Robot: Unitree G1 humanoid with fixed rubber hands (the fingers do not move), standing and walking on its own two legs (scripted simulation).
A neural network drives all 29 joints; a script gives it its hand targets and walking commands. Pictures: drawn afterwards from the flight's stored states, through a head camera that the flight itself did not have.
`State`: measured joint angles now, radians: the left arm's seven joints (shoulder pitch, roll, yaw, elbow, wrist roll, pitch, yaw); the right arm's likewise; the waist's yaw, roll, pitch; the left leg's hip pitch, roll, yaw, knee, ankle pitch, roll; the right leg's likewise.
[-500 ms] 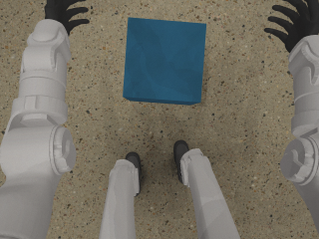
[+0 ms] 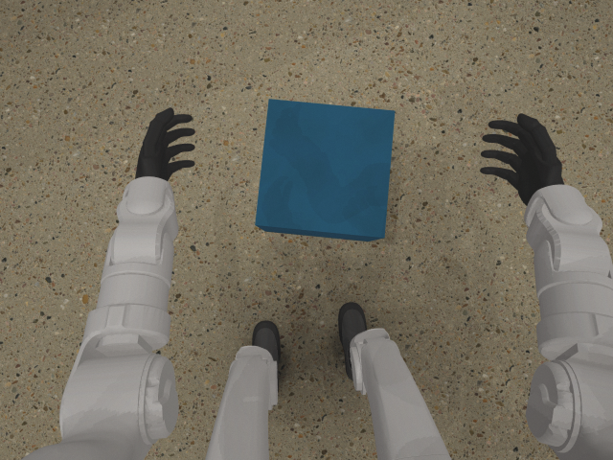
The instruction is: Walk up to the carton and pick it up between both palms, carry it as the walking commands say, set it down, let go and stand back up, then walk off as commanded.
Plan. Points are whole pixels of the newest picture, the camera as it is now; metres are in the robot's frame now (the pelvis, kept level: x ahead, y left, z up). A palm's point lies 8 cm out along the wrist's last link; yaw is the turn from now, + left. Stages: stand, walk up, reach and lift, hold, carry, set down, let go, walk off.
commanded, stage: let go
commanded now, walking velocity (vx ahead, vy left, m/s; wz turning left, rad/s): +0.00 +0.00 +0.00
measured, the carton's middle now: (323, 177) +0.53 -0.07 -0.58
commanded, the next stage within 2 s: stand in 1.08 s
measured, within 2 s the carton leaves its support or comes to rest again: neither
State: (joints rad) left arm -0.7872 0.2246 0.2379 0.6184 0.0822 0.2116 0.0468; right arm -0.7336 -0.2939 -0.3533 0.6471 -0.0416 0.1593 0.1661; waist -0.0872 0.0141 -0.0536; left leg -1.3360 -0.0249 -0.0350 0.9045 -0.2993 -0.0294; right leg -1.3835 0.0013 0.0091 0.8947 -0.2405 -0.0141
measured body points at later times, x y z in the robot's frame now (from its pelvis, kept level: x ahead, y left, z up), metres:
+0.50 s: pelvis +0.05 +0.01 +0.08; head +0.14 +0.01 +0.52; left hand +0.30 +0.22 -0.01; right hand +0.23 -0.24 +0.00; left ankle +0.04 +0.13 -0.66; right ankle +0.06 -0.11 -0.66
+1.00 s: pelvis +0.06 +0.02 +0.08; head +0.07 +0.02 +0.53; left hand +0.24 +0.25 +0.01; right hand +0.23 -0.23 +0.01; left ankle +0.04 +0.13 -0.66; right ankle +0.06 -0.11 -0.66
